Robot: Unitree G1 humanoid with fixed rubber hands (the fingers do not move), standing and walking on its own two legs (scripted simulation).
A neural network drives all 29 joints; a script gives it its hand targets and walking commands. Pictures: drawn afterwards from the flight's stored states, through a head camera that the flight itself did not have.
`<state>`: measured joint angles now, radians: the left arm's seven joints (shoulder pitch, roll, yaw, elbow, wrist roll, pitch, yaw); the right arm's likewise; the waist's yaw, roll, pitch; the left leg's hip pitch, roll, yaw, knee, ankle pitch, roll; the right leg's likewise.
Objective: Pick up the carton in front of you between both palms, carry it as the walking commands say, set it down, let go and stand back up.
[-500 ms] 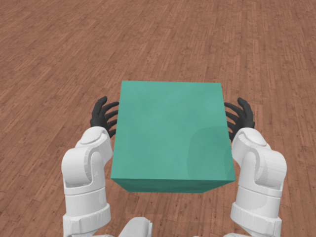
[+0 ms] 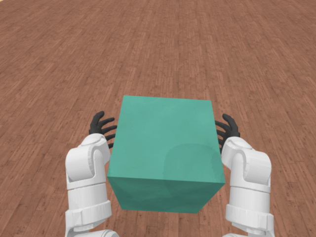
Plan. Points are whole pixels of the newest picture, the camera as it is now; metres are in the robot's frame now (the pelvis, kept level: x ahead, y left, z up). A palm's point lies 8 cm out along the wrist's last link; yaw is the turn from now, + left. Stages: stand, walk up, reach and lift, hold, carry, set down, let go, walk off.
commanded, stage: carry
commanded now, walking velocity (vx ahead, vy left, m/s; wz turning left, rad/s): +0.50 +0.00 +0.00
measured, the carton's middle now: (163, 159) +0.33 -0.01 +0.04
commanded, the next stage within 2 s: none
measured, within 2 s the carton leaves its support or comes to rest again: neither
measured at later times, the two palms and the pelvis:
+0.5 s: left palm (121, 85) +0.57 +0.11 +0.09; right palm (209, 81) +0.60 -0.18 +0.08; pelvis +0.32 -0.06 +0.01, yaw +4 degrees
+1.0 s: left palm (120, 43) +0.88 +0.15 +0.09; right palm (189, 45) +0.86 -0.15 +0.08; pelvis +0.65 +0.01 +0.00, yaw -2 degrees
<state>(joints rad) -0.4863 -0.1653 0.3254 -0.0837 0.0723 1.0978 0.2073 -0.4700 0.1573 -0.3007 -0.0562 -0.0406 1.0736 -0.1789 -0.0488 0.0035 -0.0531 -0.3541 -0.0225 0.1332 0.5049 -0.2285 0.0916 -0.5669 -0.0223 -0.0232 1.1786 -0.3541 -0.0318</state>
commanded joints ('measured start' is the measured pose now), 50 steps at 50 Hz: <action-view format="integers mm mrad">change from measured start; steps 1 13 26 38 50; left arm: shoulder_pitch -526 -282 86 289 229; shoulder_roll -743 -671 -812 -503 -669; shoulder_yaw -618 -692 -854 -782 -805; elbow -23 -149 -532 -560 -478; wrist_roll -129 -147 -258 -220 -185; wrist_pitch -65 -101 -48 48 39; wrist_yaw -16 -22 -127 -63 -89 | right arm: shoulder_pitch -621 -278 125 193 150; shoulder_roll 751 688 864 530 691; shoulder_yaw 654 683 814 807 823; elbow -99 -150 -463 -627 -521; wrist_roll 192 145 175 193 211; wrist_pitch -53 -86 -29 78 58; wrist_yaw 19 8 63 17 73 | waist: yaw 6 21 67 64 51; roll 82 178 -84 -175 78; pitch -346 -266 -330 -52 -220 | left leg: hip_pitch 388 530 -287 -211 216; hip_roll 290 211 100 75 318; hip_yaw -330 -89 -84 57 -271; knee -233 -93 425 22 -371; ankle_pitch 171 788 -30 247 -150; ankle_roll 109 3 -113 -68 20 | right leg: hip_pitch -159 109 679 634 42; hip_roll -54 44 -245 -198 -106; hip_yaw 13 -161 155 -46 9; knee -103 -737 -966 -1009 -82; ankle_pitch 79 333 441 757 99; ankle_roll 27 -10 -112 -69 12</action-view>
